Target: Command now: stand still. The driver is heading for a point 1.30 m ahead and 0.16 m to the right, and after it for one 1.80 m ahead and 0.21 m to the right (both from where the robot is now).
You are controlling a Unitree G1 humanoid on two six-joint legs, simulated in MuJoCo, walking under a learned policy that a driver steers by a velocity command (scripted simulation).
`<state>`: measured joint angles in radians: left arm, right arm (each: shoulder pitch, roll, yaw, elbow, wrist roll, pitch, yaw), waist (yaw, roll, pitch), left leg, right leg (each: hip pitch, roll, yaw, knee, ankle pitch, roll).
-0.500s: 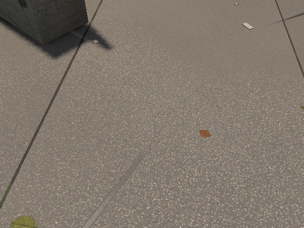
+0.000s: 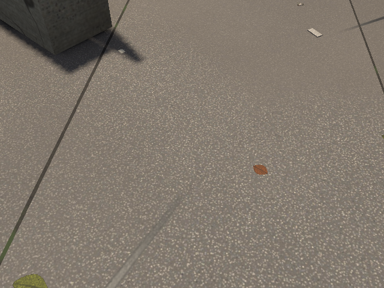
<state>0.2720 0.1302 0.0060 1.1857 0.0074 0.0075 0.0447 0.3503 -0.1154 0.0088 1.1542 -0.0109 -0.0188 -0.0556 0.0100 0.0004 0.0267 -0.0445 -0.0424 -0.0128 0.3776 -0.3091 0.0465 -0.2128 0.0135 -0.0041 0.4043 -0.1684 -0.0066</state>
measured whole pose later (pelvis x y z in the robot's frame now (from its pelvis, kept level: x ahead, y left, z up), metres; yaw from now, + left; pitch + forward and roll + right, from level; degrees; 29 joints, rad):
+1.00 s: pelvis +0.60 -0.06 -0.02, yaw -1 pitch +1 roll +1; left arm 0.33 0.22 0.05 0.97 0.01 -0.11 -0.01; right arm 0.22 -0.25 -0.08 0.94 -0.04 -0.08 0.02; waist 0.00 -0.01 0.05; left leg -0.37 -0.08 0.13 0.55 -0.19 0.11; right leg -0.30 -0.02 0.05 1.32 -0.26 -0.13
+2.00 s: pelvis +1.60 -0.07 +0.00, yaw -3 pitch +0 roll +2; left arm 0.23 0.26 0.03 0.87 0.02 -0.07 -0.03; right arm 0.37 -0.28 -0.06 0.97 -0.03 -0.11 0.01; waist -0.01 -0.03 0.02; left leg -0.16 -0.09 0.14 0.39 -0.23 0.10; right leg -0.56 -0.08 0.06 1.26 -0.22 -0.10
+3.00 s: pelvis +2.00 -0.05 +0.00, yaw -9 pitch -1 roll +0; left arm 0.29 0.18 0.00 1.11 0.01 -0.01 0.03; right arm 0.28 -0.17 0.01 1.08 -0.01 -0.02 -0.04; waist 0.01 -0.01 0.01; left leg -0.17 -0.02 0.02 0.39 -0.20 0.03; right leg -0.16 0.01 -0.02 0.38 -0.20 -0.01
